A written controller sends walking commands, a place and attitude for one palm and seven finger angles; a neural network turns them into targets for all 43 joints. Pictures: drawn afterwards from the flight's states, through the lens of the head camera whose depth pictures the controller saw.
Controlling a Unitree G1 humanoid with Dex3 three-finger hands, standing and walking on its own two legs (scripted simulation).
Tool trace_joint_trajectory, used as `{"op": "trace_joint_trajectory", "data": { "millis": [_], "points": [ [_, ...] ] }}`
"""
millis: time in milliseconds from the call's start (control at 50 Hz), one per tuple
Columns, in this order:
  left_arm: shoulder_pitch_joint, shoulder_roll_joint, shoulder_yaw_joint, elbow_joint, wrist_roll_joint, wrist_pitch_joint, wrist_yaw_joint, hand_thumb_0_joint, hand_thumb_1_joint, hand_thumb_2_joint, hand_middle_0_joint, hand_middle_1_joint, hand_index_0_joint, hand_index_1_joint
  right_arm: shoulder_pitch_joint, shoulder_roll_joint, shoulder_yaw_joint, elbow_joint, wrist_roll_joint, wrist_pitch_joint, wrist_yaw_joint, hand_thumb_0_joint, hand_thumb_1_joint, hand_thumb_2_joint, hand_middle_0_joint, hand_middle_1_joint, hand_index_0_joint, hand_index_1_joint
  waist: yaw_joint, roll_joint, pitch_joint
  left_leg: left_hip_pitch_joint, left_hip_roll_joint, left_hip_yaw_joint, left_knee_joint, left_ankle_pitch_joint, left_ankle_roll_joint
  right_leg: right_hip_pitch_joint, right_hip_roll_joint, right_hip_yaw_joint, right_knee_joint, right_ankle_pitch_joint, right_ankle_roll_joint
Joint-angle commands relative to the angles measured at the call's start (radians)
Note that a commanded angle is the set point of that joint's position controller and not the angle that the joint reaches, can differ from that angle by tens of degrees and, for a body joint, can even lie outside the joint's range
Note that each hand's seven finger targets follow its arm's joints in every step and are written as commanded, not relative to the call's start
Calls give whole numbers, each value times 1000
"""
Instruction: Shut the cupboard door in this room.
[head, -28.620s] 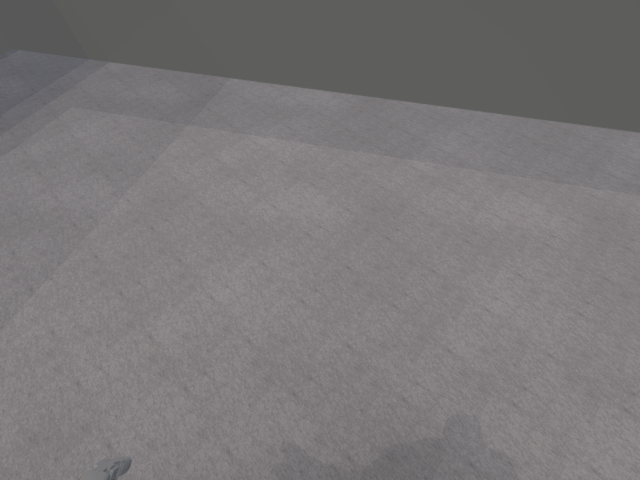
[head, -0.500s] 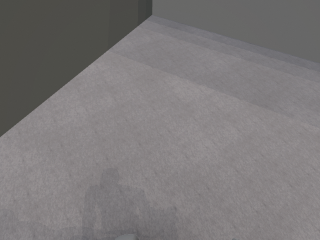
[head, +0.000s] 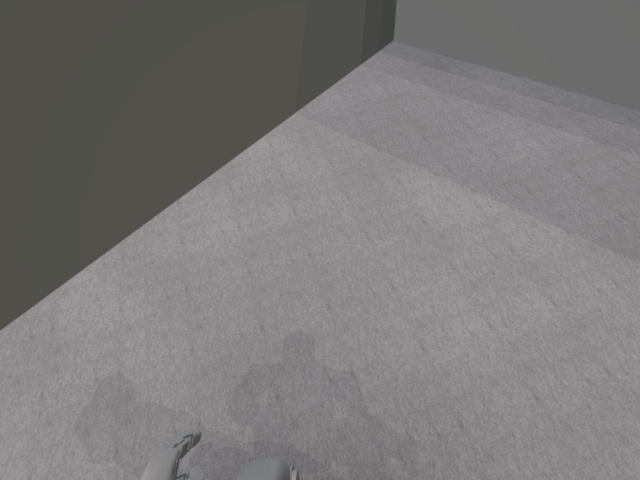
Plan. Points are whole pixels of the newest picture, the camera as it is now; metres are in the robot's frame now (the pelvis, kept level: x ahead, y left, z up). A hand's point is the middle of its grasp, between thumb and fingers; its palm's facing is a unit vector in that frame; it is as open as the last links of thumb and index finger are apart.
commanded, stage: walk to a spot facing it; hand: left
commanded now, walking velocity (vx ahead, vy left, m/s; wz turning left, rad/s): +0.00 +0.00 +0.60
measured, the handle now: out of the picture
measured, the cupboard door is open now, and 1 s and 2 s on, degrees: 84 84 84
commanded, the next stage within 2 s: none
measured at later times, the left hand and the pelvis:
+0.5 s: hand out of the picture -0.04 +0.27 -0.18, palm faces +0.35 -0.90 -0.26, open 7.4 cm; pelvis -0.01 +0.04 +0.00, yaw +18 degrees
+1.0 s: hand out of the picture +0.01 +0.20 -0.13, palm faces +0.52 -0.80 -0.31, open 7.4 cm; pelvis +0.01 -0.03 +0.00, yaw +35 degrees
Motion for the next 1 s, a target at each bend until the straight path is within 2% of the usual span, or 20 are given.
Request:
{"op": "trace_joint_trajectory", "data": {
  "millis": [0, 220, 280, 300, 320, 340, 360, 380, 420, 480, 660, 740, 780, 800, 820, 840, 860, 900, 920, 980],
  "points": [
    [59, 189, 50, -53, -2, -18, 16, 0, 900, 900, -200, -300, -200, -300, 6, -45, -5, -72, 0, 0, 17, 0, -900, -900, 200, 300, 200, 300, 37, -242, -83, -89, 63, -12, 76, 78, -23, 122, -250, 90, -208, 431, -57],
    [167, 280, 80, -12, 12, 5, 7, 0, 900, 900, -200, -300, -200, -300, -163, -47, 21, -145, 11, -15, 24, 0, -900, -900, 200, 300, 200, 300, 105, -271, -116, 73, 55, 99, -398, 13, -1, 190, -313, 11, -116, 465, -88],
    [154, 285, 86, -5, 0, 13, 1, 0, 900, 900, -200, -300, -200, -300, -74, -90, 11, -133, 7, -29, 22, 0, -900, -900, 200, 300, 200, 300, 46, -190, -166, 292, 54, 107, -673, 226, 19, 98, -290, -54, 49, 361, -16],
    [156, 250, 83, -22, -6, 19, -3, 0, 900, 900, -200, -300, -200, -300, -4, -174, -10, -120, 3, -41, 18, 0, -900, -900, 200, 300, 200, 300, 5, 9, -213, 468, 169, -60, -767, 416, 71, -67, -212, -86, 243, 158, 48],
    [106, 178, 60, -72, -11, 22, -10, 0, 900, 900, -200, -300, -200, -300, 56, -290, -38, -116, 2, -44, 9, 0, -900, -900, 200, 300, 200, 300, -39, 307, -204, 555, 428, -396, -793, 856, 204, -346, -66, -60, 463, -407, 128],
    [49, 197, 54, -87, -2, 36, -2, 0, 900, 900, -200, -300, -200, -300, 101, -299, -35, -86, 7, -36, 2, 0, -900, -900, 200, 300, 200, 300, -50, 197, -216, 515, 472, -351, -770, 933, 273, -339, -60, 52, 565, -413, 113],
    [31, 191, 54, -85, -2, 42, -2, 0, 900, 900, -200, -300, -200, -300, 65, -267, -25, -90, 4, -37, -8, 0, -900, -900, 200, 300, 200, 300, -32, 145, -163, 461, 424, -300, -782, 889, 269, -349, -72, 84, 598, -348, 111],
    [36, 185, 61, -62, -3, 42, -2, 0, 900, 900, -200, -300, -200, -300, 11, -238, -19, -103, 1, -40, -18, 0, -900, -900, 200, 300, 200, 300, -12, 210, -145, 446, 360, -283, -764, 876, 251, -364, -63, 108, 622, -292, 118],
    [69, 208, 66, -31, -6, 44, -10, 0, 900, 900, -200, -300, -200, -300, -86, -195, -1, -131, 3, -43, -20, 0, -900, -900, 200, 300, 200, 300, 35, 148, -104, 386, 272, -199, -771, 816, 216, -332, -46, 130, 641, -168, 124],
    [97, 205, 65, -18, -7, 43, -13, 0, 900, 900, -200, -300, -200, -300, -85, -186, 2, -139, 5, -50, -17, 0, -900, -900, 200, 300, 200, 300, 52, 74, -127, 379, 234, -182, -789, 734, 205, -293, -25, 133, 622, -103, 133],
    [-41, 184, 56, -94, -13, 37, -2, 0, 900, 900, -200, -300, -200, -300, 12, -183, -15, -120, -4, -44, -16, 0, -900, -900, 200, 300, 200, 300, 3, 99, -113, 389, 234, -368, -773, 699, 250, -265, 19, 165, 390, -182, 135],
    [-13, 170, 52, -100, -23, 28, 2, 0, 900, 900, -200, -300, -200, -300, -12, -187, -24, -128, -7, -37, -17, 0, -900, -900, 200, 300, 200, 300, 19, 125, -161, 345, 209, -409, -721, 764, 238, -118, 64, 152, 194, -181, 116],
    [47, 177, 54, -88, -27, 19, 3, 0, 900, 900, -200, -300, -200, -300, -36, -178, -26, -137, -2, -34, -15, 0, -900, -900, 200, 300, 200, 300, 51, 101, -176, 260, 172, -414, -678, 713, 203, 30, 78, 142, 6, -60, 107],
    [89, 195, 60, -78, -25, 10, 6, 0, 900, 900, -200, -300, -200, -300, -46, -160, -24, -140, 5, -34, -13, 0, -900, -900, 200, 300, 200, 300, 77, 54, -186, 167, 128, -393, -633, 585, 157, 167, 52, 147, -147, 68, 101],
    [131, 270, 74, -70, -12, -1, 12, 0, 900, 900, -200, -300, -200, -300, -31, -104, -15, -146, 15, -36, -6, 0, -900, -900, 200, 300, 200, 300, 96, -150, -217, -18, 36, -275, -489, 284, 82, 357, -143, 309, -252, 114, 52],
    [144, 341, 84, -75, -1, -3, 17, 0, 900, 900, -200, -300, -200, -300, -47, -70, -11, -174, 14, -36, -4, 0, -900, -900, 200, 300, 200, 300, 109, -365, -192, -157, -88, -82, -258, -143, 8, 343, -400, 534, -253, 306, -70],
    [125, 323, 78, -86, -8, 4, 20, 0, 900, 900, -200, -300, -200, -300, -59, -122, -24, -172, 6, -26, -5, 0, -900, -900, 200, 300, 200, 300, 100, -255, -161, -98, -33, -117, -81, -151, 15, 188, -431, 477, -239, 363, -134],
    [-1, 243, 61, -109, -10, 1, 19, 0, 900, 900, -200, -300, -200, -300, -17, -109, -29, -110, -3, 2, 6, 0, -900, -900, 200, 300, 200, 300, 35, -221, -55, -79, 5, -117, 76, -10, 9, 39, -293, 344, -279, 145, -89],
    [-36, 216, 51, -118, -10, 0, 16, 0, 900, 900, -200, -300, -200, -300, 7, -99, -25, -93, -6, 5, 14, 0, -900, -900, 200, 300, 200, 300, 14, -208, -27, -91, 19, -93, 108, 56, 0, 38, -240, 251, -262, 165, -66],
    [14, 196, 47, -105, -9, -10, 12, 0, 900, 900, -200, -300, -200, -300, 26, -82, -18, -77, -3, 10, 23, 0, -900, -900, 200, 300, 200, 300, 21, -239, -36, -106, 26, -61, 119, 140, -23, 89, -196, 137, -243, 270, -37]
  ]
}}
